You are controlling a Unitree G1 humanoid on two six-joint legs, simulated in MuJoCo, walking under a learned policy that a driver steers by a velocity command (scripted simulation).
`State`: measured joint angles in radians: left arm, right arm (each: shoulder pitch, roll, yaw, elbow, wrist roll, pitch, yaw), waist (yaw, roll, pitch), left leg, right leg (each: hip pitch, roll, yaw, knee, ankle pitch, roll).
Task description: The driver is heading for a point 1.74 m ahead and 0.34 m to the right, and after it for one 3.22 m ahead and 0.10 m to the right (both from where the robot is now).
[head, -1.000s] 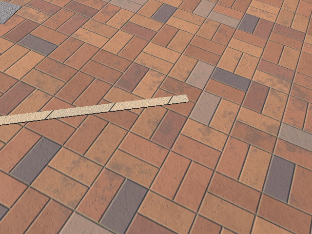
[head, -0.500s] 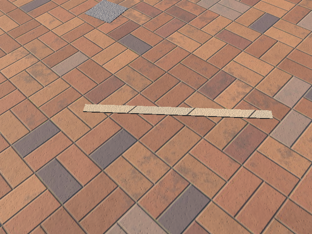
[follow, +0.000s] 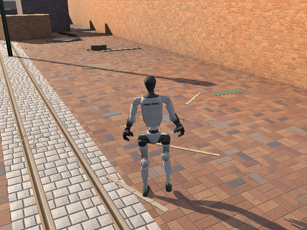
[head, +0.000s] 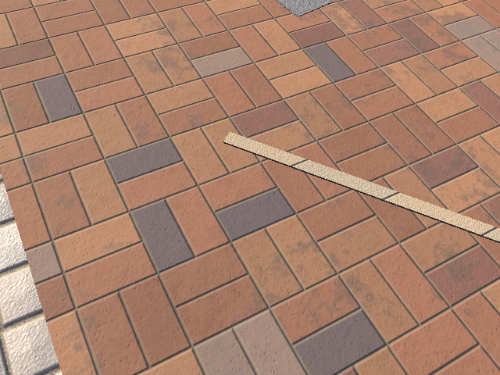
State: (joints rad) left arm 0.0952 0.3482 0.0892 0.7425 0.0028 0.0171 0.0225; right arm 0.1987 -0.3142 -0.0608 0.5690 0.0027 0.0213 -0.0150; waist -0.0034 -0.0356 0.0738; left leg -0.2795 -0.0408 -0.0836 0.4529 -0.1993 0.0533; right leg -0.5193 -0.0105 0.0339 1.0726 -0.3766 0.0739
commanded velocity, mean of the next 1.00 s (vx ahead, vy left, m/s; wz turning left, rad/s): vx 0.27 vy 0.00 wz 0.13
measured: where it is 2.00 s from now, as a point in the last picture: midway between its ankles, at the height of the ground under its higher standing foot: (250, 239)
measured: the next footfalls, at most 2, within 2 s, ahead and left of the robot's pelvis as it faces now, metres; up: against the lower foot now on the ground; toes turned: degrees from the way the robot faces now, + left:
right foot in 0.28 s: +0.07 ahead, -0.14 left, +0.00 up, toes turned +11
left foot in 0.64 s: +0.14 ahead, +0.14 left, +0.00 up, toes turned +9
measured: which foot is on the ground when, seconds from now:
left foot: down 0.00-0.28, up 0.30-0.62, down 0.64-1.00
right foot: up 0.00-0.26, down 0.28-0.66, up 0.68-1.00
